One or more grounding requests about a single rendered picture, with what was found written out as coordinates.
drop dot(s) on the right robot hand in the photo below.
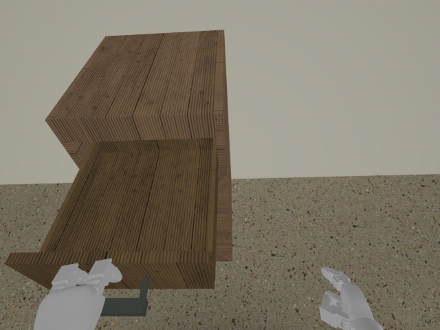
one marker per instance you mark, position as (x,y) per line
(339,311)

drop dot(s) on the handle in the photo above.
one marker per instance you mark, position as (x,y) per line
(128,306)

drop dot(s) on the drawer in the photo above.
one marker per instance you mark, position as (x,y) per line
(149,205)

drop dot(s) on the left robot hand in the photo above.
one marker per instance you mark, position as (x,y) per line
(71,307)

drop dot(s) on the cabinet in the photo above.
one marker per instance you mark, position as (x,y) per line
(153,87)

